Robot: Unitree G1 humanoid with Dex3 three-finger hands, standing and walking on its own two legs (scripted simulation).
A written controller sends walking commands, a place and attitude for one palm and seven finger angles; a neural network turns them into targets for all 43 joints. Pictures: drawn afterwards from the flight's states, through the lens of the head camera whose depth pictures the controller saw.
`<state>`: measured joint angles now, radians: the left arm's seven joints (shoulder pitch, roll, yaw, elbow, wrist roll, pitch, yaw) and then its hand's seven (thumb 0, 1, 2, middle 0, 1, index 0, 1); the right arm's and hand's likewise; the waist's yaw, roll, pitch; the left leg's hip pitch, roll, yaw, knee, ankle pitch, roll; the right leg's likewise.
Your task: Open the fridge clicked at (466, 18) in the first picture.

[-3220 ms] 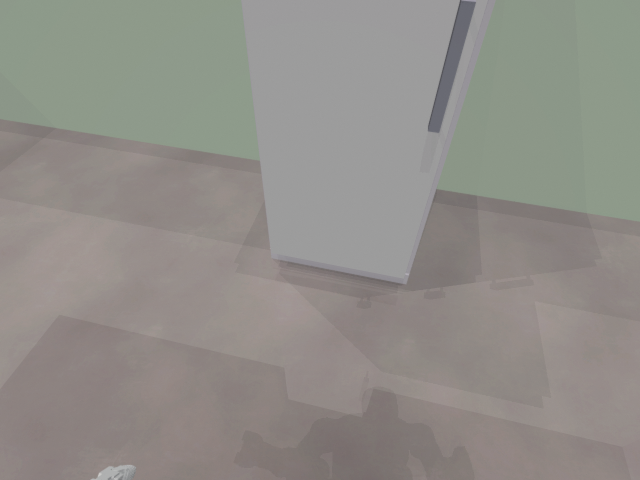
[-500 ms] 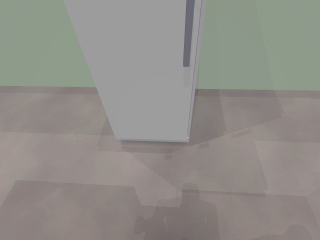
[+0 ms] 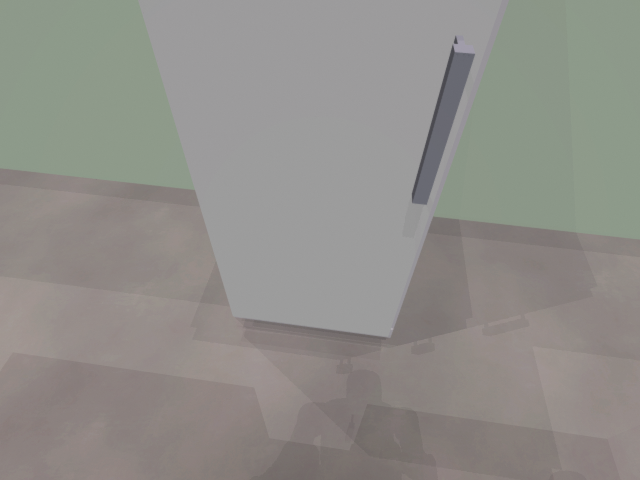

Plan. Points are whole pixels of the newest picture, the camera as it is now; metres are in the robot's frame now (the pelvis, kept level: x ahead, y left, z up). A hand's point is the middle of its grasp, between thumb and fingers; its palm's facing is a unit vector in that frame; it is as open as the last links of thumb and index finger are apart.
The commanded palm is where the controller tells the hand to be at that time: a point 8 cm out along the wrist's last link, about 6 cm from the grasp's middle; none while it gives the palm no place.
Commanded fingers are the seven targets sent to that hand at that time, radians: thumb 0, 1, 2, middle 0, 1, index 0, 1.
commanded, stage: take the last steps up to it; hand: right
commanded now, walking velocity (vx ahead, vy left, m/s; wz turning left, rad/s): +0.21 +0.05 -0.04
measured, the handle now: (436, 129) +0.62 -0.13 +0.12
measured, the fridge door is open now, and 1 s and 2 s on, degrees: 0 0 0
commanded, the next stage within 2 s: come to a stop and stand still in 0.10 s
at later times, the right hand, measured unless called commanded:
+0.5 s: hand (466, 475) +0.18 -0.20 -0.17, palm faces +0.05 +0.98 -0.20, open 7.3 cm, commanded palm none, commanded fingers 0.00 -0.90 -0.90 0.20 0.30 0.20 0.30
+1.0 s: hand out of the picture +0.17 -0.20 -0.18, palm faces +0.09 +0.98 -0.19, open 7.4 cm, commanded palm none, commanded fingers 0.00 -0.90 -0.90 0.20 0.30 0.20 0.30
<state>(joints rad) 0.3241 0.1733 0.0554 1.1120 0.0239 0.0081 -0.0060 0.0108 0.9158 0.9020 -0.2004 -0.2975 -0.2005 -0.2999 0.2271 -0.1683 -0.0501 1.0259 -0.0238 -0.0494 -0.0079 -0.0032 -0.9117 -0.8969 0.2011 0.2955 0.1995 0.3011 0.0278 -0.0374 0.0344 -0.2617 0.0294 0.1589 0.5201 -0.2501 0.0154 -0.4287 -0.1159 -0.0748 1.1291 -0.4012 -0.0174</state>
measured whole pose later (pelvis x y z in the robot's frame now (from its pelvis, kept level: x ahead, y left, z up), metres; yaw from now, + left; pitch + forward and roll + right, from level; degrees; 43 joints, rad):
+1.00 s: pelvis +0.11 -0.01 -0.01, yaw -2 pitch -1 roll +0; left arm 0.16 0.19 0.05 0.98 0.01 0.03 0.00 0.00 0.91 0.90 -0.20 -0.30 -0.20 -0.30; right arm 0.19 -0.20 -0.05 0.97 -0.02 0.04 -0.02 0.00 -0.90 -0.90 0.21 0.30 0.21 0.30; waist -0.02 0.04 0.05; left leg -0.38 0.09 0.09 0.57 -0.19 -0.03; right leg -0.23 -0.02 -0.05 0.59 -0.35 0.01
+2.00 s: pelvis +0.05 -0.04 +0.00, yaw -2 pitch -2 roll +1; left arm 0.30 0.17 0.00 1.04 0.01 0.00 0.02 0.02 0.93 0.90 -0.20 -0.30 -0.20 -0.30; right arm 0.34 -0.14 0.01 1.07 -0.02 -0.01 -0.04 0.00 -0.91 -0.90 0.20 0.30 0.20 0.30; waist 0.01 -0.01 -0.01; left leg -0.23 0.04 0.05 0.53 -0.26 -0.02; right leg -0.27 0.03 -0.06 0.54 -0.23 -0.06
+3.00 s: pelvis +0.03 -0.03 +0.01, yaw -3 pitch -1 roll +1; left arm 0.33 0.12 0.00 1.09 0.01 0.00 0.02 0.01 0.92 0.90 -0.20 -0.30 -0.20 -0.30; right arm 0.39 -0.12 -0.01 1.06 -0.02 0.00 -0.04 0.00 -0.91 -0.90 0.20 0.30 0.20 0.30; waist 0.00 0.01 -0.01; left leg -0.25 0.02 0.07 0.47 -0.19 0.00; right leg -0.29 0.01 -0.04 0.48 -0.17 -0.04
